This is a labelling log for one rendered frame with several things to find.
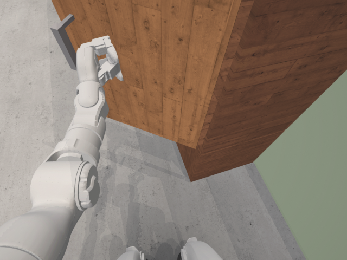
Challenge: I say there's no handle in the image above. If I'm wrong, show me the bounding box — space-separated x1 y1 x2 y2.
50 14 77 71

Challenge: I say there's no cupboard door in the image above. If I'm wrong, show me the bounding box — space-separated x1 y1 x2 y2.
52 0 242 149

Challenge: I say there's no left robot shin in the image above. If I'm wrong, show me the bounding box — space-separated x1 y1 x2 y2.
126 246 138 252

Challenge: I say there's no robot shin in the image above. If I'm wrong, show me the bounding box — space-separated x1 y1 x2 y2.
126 246 138 252
185 237 197 246

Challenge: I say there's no robot left hand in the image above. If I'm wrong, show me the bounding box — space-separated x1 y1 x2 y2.
76 36 124 86

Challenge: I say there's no left robot upper arm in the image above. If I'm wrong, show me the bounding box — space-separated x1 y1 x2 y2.
0 161 100 260

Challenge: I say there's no right robot shin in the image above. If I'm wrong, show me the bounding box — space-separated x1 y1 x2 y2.
185 237 197 246

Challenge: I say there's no robot left forearm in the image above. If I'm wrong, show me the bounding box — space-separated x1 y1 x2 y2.
30 81 109 205

